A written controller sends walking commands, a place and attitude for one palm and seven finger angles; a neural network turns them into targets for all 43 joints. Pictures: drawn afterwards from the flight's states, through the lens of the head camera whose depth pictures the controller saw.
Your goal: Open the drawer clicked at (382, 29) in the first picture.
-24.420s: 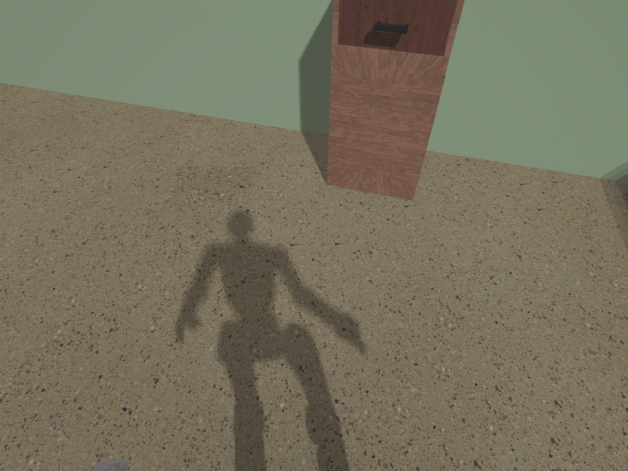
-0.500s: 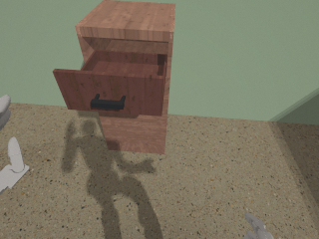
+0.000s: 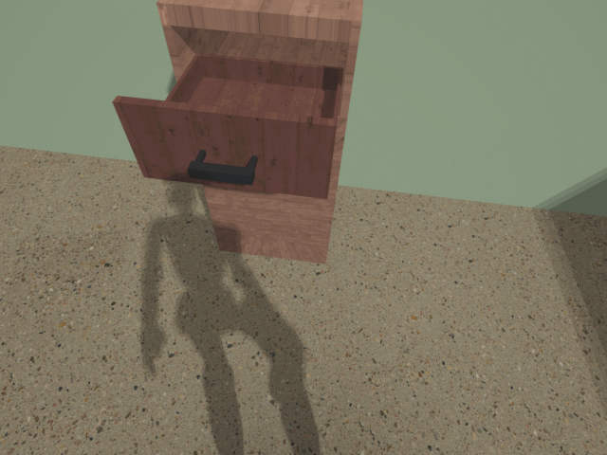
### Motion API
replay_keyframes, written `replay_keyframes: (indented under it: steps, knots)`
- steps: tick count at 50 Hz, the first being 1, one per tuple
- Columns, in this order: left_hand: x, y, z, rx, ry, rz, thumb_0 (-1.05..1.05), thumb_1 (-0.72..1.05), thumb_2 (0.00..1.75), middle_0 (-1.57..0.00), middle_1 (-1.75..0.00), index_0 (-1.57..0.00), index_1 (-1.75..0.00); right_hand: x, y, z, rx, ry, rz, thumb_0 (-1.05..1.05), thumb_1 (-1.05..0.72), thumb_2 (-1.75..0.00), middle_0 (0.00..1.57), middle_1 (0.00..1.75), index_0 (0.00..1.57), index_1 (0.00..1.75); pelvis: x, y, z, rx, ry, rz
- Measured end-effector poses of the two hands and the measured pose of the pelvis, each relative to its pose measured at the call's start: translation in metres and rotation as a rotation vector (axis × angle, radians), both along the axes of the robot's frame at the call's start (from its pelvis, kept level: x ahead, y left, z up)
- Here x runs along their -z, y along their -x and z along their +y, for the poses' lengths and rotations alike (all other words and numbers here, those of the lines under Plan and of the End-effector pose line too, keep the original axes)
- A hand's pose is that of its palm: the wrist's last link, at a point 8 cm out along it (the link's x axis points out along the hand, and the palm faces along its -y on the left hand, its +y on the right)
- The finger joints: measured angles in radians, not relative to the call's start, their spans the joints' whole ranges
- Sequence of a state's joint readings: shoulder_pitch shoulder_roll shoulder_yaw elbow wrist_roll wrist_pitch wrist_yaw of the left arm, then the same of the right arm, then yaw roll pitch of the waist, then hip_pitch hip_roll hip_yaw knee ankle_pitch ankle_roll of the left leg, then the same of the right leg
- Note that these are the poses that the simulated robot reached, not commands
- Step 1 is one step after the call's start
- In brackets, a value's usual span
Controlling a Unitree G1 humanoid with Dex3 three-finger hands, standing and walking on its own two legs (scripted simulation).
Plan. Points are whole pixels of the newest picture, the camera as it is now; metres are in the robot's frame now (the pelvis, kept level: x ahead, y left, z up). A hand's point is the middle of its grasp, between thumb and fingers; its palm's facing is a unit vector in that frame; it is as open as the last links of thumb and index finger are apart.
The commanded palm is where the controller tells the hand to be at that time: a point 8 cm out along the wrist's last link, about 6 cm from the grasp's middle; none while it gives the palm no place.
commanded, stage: let the arm hang, fingers relaxed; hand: left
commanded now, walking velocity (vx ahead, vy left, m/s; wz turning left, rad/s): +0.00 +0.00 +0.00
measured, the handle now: (224, 165) +0.58 +0.19 +0.01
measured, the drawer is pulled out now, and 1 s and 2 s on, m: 0.30 0.30 0.30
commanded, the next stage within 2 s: look to check the result in 0.64 s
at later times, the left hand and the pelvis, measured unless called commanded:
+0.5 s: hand out of the picture +0.10 +0.24 -0.15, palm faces -0.03 -0.95 -0.32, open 7.4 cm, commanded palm none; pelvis +0.01 +0.01 +0.00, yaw -1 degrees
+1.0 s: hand out of the picture +0.12 +0.24 -0.15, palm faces -0.06 -0.93 -0.36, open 7.4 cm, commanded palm none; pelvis +0.04 +0.00 +0.01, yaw -1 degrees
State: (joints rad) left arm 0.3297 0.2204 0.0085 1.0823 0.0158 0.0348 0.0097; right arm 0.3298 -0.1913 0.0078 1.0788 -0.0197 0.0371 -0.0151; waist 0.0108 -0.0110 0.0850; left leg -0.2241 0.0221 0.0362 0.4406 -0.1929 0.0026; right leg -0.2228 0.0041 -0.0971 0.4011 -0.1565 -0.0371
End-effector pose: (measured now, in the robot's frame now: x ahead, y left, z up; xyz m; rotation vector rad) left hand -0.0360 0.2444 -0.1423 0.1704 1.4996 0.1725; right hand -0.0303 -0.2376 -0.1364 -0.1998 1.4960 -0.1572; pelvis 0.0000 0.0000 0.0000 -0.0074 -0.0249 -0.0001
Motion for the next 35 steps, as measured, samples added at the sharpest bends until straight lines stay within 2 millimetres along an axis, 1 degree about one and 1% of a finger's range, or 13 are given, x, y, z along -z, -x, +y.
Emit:
replay_keyframes:
  steps: [2, 4, 6, 8, 11, 15, 21, 25, 30, 35]
  knots:
    - [-0.004, 0.011, 0.007, -0.008, -0.018, 0.037, 0.0, 0.95, 0.9, -0.2, -0.3, -0.2, -0.3, 0.001, 0.007, 0.003, 0.013, -0.005, 0.022, 0.0, -0.91, -0.9, 0.2, 0.3, 0.2, 0.3, -0.001, -0.001, 0.002, 0.002, -0.001, -0.002]
    - [-0.007, 0.015, 0.013, -0.011, -0.036, 0.057, 0.0, 0.93, 0.9, -0.2, -0.3, -0.2, -0.3, 0.002, 0.009, 0.006, 0.022, -0.011, 0.029, 0.0, -0.91, -0.9, 0.2, 0.3, 0.2, 0.3, -0.002, -0.001, 0.003, 0.003, -0.002, -0.003]
    - [-0.01, 0.013, 0.019, -0.008, -0.052, 0.058, 0.0, 0.92, 0.9, -0.2, -0.3, -0.2, -0.3, 0.004, 0.007, 0.008, 0.029, -0.017, 0.023, 0.0, -0.91, -0.9, 0.21, 0.3, 0.2, 0.3, -0.002, -0.002, 0.005, 0.007, -0.003, -0.005]
    - [-0.012, 0.006, 0.024, 0.0, -0.065, 0.043, 0.0, 0.92, 0.9, -0.2, -0.3, -0.2, -0.3, 0.006, 0.002, 0.01, 0.033, -0.021, 0.008, 0.0, -0.91, -0.9, 0.21, 0.3, 0.2, 0.3, -0.002, -0.003, 0.006, 0.009, -0.004, -0.007]
    - [-0.013, -0.014, 0.03, 0.015, -0.08, -0.004, 0.0, 0.91, 0.9, -0.2, -0.3, -0.2, -0.3, 0.008, -0.01, 0.009, 0.033, -0.023, -0.029, 0.0, -0.91, -0.9, 0.21, 0.3, 0.2, 0.3, -0.002, -0.004, 0.008, 0.013, -0.005, -0.01]
    - [-0.015, -0.049, 0.035, 0.043, -0.091, -0.093, 0.0, 0.91, 0.9, -0.2, -0.3, -0.2, -0.3, 0.009, -0.032, 0.005, 0.024, -0.017, -0.089, 0.0, -0.91, -0.9, 0.21, 0.3, 0.2, 0.3, -0.003, -0.005, 0.009, 0.016, -0.009, -0.012]
    - [-0.023, -0.105, 0.037, 0.09, -0.098, -0.228, 0.0, 0.9, 0.9, -0.2, -0.3, -0.2, -0.3, 0.004, -0.065, -0.008, 0.007, 0.007, -0.174, 0.0, -0.91, -0.9, 0.21, 0.3, 0.2, 0.3, -0.004, -0.01, 0.009, 0.019, -0.011, -0.015]
    - [-0.028, -0.134, 0.038, 0.12, -0.103, -0.288, 0.0, 0.9, 0.9, -0.2, -0.3, -0.2, -0.3, -0.002, -0.084, -0.019, -0.002, 0.031, -0.217, 0.0, -0.91, -0.9, 0.21, 0.3, 0.2, 0.3, -0.005, -0.013, 0.009, 0.021, -0.011, -0.015]
    - [-0.034, -0.155, 0.04, 0.146, -0.112, -0.32, 0.0, 0.9, 0.9, -0.2, -0.3, -0.2, -0.3, -0.009, -0.1, -0.033, -0.012, 0.061, -0.243, 0.0, -0.91, -0.9, 0.21, 0.3, 0.2, 0.3, -0.006, -0.017, 0.007, 0.024, -0.011, -0.012]
    - [-0.036, -0.163, 0.044, 0.155, -0.124, -0.309, 0.0, 0.9, 0.9, -0.2, -0.3, -0.2, -0.3, -0.012, -0.108, -0.045, -0.022, 0.083, -0.237, 0.0, -0.91, -0.9, 0.21, 0.3, 0.2, 0.3, -0.007, -0.022, 0.006, 0.023, -0.011, -0.006]
